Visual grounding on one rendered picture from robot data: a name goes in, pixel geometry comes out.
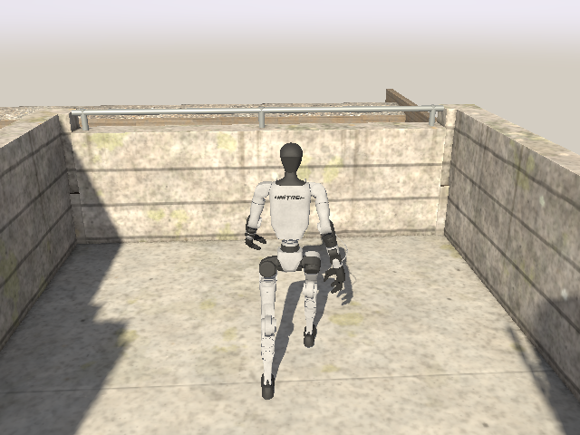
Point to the left robot hand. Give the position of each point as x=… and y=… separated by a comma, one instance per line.
x=257, y=238

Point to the robot right upper arm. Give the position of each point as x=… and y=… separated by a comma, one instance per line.
x=322, y=207

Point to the right robot hand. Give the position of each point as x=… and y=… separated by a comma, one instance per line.
x=339, y=272

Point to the right robot forearm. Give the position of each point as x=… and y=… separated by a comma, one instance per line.
x=332, y=248

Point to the robot left upper arm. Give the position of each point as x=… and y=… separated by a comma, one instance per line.
x=258, y=202

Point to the left robot forearm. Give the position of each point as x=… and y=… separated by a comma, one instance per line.
x=250, y=232

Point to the left robot foot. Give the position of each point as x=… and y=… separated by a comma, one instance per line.
x=267, y=390

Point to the humanoid robot torso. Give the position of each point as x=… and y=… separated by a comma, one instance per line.
x=289, y=211

